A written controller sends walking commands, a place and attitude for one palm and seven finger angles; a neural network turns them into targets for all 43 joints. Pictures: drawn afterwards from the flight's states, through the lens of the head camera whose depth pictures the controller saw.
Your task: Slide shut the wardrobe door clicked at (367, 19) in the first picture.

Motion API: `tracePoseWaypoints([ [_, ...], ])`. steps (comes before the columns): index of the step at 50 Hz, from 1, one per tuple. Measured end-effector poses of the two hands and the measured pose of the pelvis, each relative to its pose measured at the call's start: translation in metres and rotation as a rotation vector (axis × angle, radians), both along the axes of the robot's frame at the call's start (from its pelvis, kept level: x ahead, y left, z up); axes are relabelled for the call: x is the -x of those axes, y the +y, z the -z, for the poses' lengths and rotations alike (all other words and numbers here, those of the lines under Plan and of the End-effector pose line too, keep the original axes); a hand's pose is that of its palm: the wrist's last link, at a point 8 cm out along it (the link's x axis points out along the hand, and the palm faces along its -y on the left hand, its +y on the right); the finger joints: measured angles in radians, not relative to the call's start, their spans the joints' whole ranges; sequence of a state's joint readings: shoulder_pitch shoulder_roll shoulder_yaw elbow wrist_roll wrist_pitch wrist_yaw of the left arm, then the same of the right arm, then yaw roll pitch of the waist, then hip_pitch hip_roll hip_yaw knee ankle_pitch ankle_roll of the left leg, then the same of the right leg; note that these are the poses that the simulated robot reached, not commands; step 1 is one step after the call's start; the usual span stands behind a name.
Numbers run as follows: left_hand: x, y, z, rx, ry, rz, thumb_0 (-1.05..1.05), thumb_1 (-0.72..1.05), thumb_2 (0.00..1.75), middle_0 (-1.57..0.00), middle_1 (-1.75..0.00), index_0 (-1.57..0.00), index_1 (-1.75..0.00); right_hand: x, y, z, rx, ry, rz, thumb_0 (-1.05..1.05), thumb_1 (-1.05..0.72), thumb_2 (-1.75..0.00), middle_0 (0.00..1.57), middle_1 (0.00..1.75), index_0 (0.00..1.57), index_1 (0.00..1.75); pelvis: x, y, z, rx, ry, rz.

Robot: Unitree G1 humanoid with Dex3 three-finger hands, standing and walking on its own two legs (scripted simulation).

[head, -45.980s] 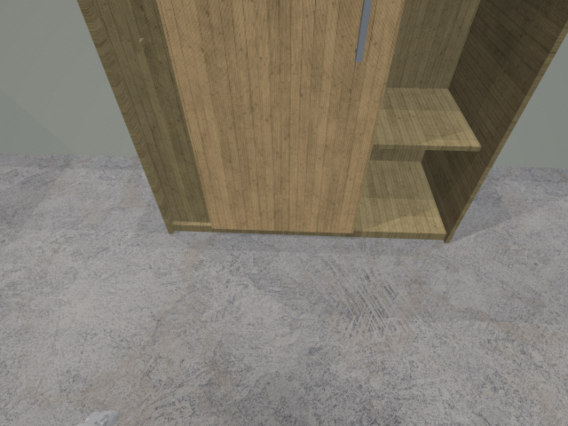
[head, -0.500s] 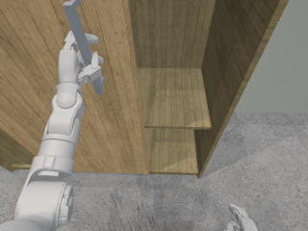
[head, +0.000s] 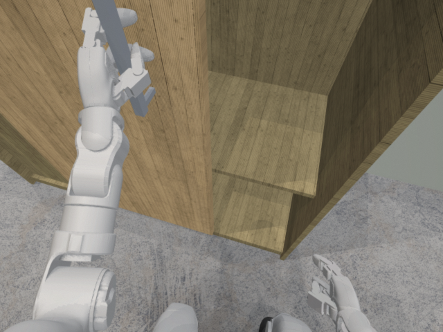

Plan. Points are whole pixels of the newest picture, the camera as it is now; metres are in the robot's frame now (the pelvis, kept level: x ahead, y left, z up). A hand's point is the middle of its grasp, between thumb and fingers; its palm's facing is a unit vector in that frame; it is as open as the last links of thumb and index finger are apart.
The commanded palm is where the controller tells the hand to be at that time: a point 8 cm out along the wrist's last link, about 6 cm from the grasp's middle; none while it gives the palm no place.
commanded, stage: step sideways, sliding the door along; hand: left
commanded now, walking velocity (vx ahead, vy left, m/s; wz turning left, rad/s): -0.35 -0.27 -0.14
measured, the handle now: (128, 46) +0.45 +0.23 +0.21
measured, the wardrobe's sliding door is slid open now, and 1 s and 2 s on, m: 0.31 0.16 0.00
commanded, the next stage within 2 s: none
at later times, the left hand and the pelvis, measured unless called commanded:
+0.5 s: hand (184, 84) +0.40 +0.14 +0.20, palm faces +0.33 -0.94 -0.06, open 6.7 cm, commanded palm +0.36 +0.11 +0.21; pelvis +0.04 -0.06 +0.01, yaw +0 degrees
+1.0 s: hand (241, 98) +0.39 +0.06 +0.20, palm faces +0.25 -0.97 -0.02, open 6.8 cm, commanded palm +0.35 +0.03 +0.21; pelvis +0.03 -0.11 +0.01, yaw -1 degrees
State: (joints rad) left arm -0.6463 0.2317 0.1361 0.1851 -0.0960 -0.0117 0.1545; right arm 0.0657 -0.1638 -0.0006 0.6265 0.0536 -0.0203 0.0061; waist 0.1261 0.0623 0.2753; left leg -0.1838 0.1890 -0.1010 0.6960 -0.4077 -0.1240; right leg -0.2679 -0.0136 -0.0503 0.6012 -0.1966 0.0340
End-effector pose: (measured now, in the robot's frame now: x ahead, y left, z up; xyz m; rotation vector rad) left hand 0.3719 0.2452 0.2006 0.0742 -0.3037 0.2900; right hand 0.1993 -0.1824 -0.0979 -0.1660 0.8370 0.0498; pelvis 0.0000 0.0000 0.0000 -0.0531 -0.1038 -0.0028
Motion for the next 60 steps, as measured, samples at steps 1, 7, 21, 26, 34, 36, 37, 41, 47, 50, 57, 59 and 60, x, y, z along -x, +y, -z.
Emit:
tracePoseWaypoints([
  [1, 0.000, -0.002, 0.000, -0.003, -0.001, -0.013, 0.01, 0.79, 0.89, -0.44, -1.40, -0.13, -1.34, -0.008, -0.004, -0.002, -0.001, -0.007, -0.001, 0.01, -0.91, -0.90, 0.20, 0.29, 0.20, 0.29, -0.003, -0.005, -0.001, 0.002, 0.003, -0.015],
  [7, 0.002, -0.015, 0.000, -0.002, -0.003, -0.060, 0.00, 0.79, 0.89, -0.45, -1.40, -0.11, -1.36, -0.046, -0.033, -0.013, 0.016, -0.058, -0.009, 0.01, -0.91, -0.90, 0.20, 0.30, 0.20, 0.29, -0.018, -0.029, -0.008, -0.017, 0.051, -0.039],
  [21, 0.006, -0.050, 0.003, -0.031, -0.054, -0.031, 0.00, 0.80, 0.87, -0.45, -1.40, -0.06, -1.32, -0.060, -0.079, -0.028, 0.087, -0.058, -0.004, 0.01, -0.91, -0.90, 0.19, 0.29, 0.19, 0.29, -0.038, -0.046, -0.020, -0.029, 0.104, -0.020],
  [26, 0.007, -0.065, 0.006, -0.061, -0.081, -0.045, -0.01, 0.81, 0.86, -0.45, -1.40, -0.04, -1.26, -0.063, -0.071, -0.016, 0.013, -0.059, -0.056, 0.01, -0.91, -0.90, 0.19, 0.29, 0.19, 0.29, -0.043, -0.065, -0.010, -0.034, 0.064, -0.005],
  [34, 0.010, -0.089, 0.006, -0.033, -0.082, -0.017, 0.00, 0.80, 0.86, -0.45, -1.40, -0.06, -1.23, -0.067, -0.076, -0.017, -0.006, -0.080, -0.007, 0.01, -0.91, -0.90, 0.20, 0.30, 0.20, 0.29, -0.039, -0.071, -0.013, -0.038, 0.091, 0.000],
  [36, 0.011, -0.095, 0.006, -0.022, -0.083, 0.012, 0.00, 0.81, 0.86, -0.45, -1.40, -0.06, -1.23, -0.064, -0.080, -0.020, 0.009, -0.079, -0.014, 0.01, -0.91, -0.90, 0.20, 0.29, 0.20, 0.29, -0.036, -0.072, -0.015, -0.037, 0.089, -0.002],
  [37, 0.012, -0.098, 0.006, -0.021, -0.083, 0.020, 0.00, 0.81, 0.86, -0.45, -1.40, -0.06, -1.23, -0.062, -0.082, -0.021, 0.012, -0.075, -0.024, 0.01, -0.91, -0.90, 0.20, 0.29, 0.20, 0.29, -0.035, -0.074, -0.016, -0.034, 0.086, -0.002],
  [41, 0.013, -0.111, 0.006, -0.024, -0.085, 0.024, 0.00, 0.81, 0.86, -0.45, -1.40, -0.06, -1.23, -0.059, -0.088, -0.020, -0.007, -0.061, -0.055, 0.01, -0.91, -0.90, 0.19, 0.29, 0.20, 0.29, -0.034, -0.087, -0.015, -0.016, 0.068, 0.009],
  [47, 0.015, -0.132, 0.006, -0.030, -0.087, 0.018, 0.00, 0.81, 0.86, -0.45, -1.40, -0.06, -1.20, -0.059, -0.106, -0.017, -0.027, -0.071, -0.018, 0.01, -0.91, -0.90, 0.20, 0.30, 0.20, 0.29, -0.033, -0.107, -0.009, -0.037, 0.068, 0.002],
  [50, 0.017, -0.142, 0.006, -0.013, -0.081, 0.044, 0.01, 0.81, 0.86, -0.45, -1.40, -0.07, -1.21, -0.055, -0.119, -0.022, -0.002, -0.088, 0.016, 0.01, -0.91, -0.90, 0.20, 0.30, 0.20, 0.29, -0.029, -0.107, -0.011, -0.051, 0.078, 0.008],
  [57, 0.020, -0.169, 0.006, -0.027, -0.083, 0.069, 0.00, 0.82, 0.86, -0.44, -1.40, -0.03, -1.23, -0.042, -0.140, -0.014, -0.022, -0.089, 0.017, 0.01, -0.91, -0.90, 0.19, 0.29, 0.19, 0.29, -0.017, -0.125, -0.005, -0.048, 0.060, 0.012],
  [59, 0.021, -0.176, 0.006, -0.022, -0.078, 0.078, 0.01, 0.82, 0.86, -0.44, -1.40, -0.04, -1.23, -0.035, -0.144, -0.014, -0.023, -0.081, 0.039, 0.01, -0.91, -0.90, 0.19, 0.29, 0.19, 0.29, -0.013, -0.126, -0.007, -0.059, 0.069, 0.018],
  [60, 0.021, -0.179, 0.005, -0.015, -0.076, 0.089, 0.01, 0.82, 0.86, -0.43, -1.40, -0.04, -1.23, -0.031, -0.146, -0.016, -0.018, -0.079, 0.053, 0.01, -0.91, -0.90, 0.19, 0.29, 0.19, 0.29, -0.011, -0.125, -0.009, -0.064, 0.077, 0.025],
])
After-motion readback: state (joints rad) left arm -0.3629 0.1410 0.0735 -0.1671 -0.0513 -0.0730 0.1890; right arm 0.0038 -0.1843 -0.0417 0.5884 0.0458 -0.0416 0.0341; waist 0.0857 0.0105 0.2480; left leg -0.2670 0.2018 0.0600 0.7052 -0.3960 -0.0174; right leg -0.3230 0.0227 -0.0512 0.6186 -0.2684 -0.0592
